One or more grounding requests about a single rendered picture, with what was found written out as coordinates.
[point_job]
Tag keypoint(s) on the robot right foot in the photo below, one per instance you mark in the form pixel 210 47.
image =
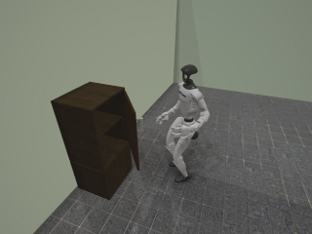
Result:
pixel 171 164

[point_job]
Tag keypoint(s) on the cupboard door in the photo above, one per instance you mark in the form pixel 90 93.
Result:
pixel 131 118

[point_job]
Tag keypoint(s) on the right robot forearm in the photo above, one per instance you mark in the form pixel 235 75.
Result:
pixel 175 108

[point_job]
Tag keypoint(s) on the left robot hand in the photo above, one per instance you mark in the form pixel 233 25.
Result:
pixel 184 130

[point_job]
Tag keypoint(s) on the right robot hand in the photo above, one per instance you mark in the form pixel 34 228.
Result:
pixel 166 116

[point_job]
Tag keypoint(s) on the handle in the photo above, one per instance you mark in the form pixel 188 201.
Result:
pixel 141 124

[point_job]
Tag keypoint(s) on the robot foot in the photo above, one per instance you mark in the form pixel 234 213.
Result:
pixel 182 178
pixel 171 164

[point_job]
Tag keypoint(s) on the left robot upper arm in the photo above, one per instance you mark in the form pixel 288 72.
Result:
pixel 199 99

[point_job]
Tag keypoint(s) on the robot left foot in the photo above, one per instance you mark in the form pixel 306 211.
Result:
pixel 182 178

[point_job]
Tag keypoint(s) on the left robot forearm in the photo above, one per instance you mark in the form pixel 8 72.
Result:
pixel 199 123

